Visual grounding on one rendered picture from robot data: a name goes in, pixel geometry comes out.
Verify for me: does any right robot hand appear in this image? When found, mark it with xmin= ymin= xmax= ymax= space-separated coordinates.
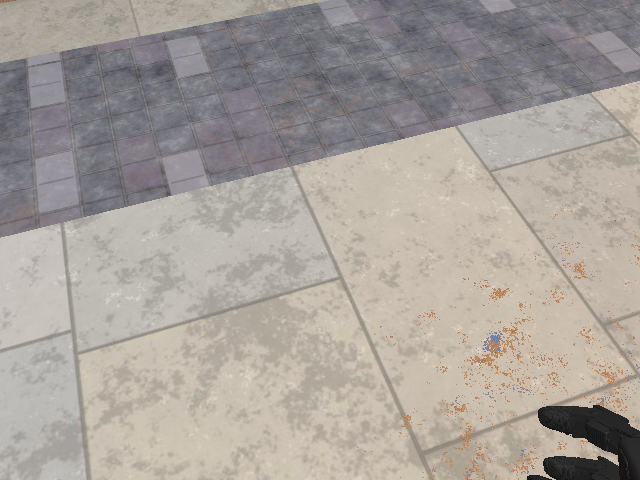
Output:
xmin=527 ymin=405 xmax=640 ymax=480

